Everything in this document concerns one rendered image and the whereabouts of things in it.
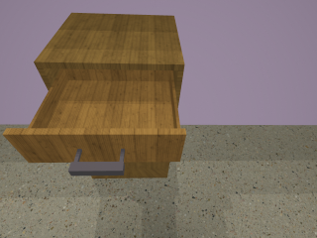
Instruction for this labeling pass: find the cabinet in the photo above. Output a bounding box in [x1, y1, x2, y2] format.
[34, 13, 185, 179]

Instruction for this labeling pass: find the drawer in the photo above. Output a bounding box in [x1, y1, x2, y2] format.
[2, 68, 186, 163]

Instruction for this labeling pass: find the handle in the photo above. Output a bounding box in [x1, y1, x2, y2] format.
[68, 149, 125, 177]

